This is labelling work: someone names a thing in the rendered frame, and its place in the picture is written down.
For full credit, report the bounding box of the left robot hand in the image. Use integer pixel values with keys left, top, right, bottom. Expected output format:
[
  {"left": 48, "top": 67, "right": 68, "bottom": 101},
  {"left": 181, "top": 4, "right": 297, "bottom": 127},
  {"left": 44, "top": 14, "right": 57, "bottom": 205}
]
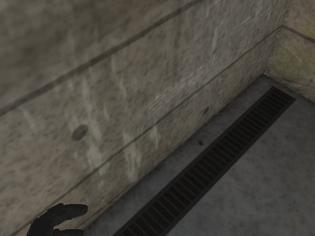
[{"left": 26, "top": 203, "right": 88, "bottom": 236}]

